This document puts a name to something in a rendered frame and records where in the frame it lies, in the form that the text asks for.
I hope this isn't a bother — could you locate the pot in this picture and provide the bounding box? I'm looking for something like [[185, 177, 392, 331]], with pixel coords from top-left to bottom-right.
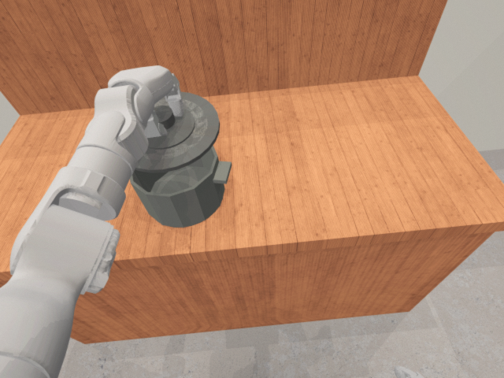
[[130, 146, 232, 228]]

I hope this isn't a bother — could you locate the table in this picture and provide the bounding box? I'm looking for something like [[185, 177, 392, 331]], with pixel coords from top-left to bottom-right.
[[0, 0, 504, 344]]

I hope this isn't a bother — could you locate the knob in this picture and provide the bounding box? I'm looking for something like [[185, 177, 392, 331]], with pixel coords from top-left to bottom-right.
[[154, 106, 175, 129]]

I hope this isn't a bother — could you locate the robot left hand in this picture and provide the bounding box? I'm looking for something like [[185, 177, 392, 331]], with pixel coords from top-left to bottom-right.
[[108, 65, 183, 138]]

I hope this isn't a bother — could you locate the left robot forearm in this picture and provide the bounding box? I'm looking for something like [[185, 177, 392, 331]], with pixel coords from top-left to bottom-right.
[[10, 78, 154, 275]]

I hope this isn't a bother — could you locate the lid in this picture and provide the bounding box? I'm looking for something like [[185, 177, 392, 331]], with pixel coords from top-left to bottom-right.
[[135, 92, 220, 173]]

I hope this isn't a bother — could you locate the robot left upper arm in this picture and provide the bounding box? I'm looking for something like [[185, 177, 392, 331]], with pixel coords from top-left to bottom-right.
[[0, 204, 120, 378]]

